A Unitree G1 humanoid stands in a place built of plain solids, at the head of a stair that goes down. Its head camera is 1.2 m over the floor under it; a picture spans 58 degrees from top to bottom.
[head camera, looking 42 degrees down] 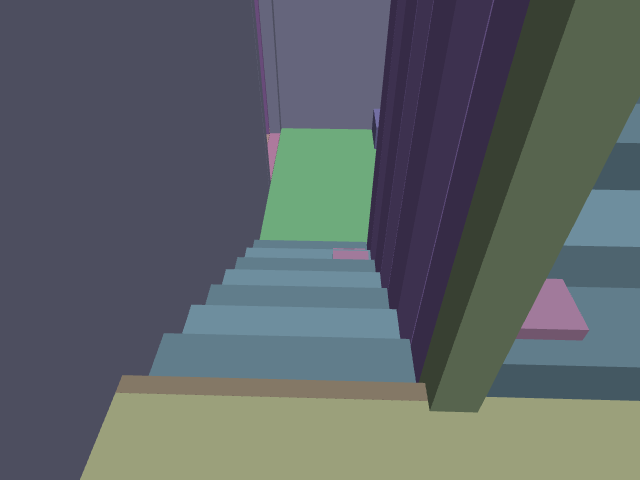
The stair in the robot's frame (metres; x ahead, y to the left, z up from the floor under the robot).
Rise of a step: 0.18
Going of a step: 0.28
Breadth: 0.94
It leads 2 degrees to the right of straight ahead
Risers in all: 8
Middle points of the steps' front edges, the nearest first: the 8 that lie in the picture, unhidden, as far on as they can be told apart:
0.70 0.14 0.00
0.98 0.13 -0.17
1.27 0.12 -0.35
1.55 0.11 -0.53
1.84 0.11 -0.70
2.12 0.10 -0.88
2.40 0.09 -1.05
2.69 0.08 -1.23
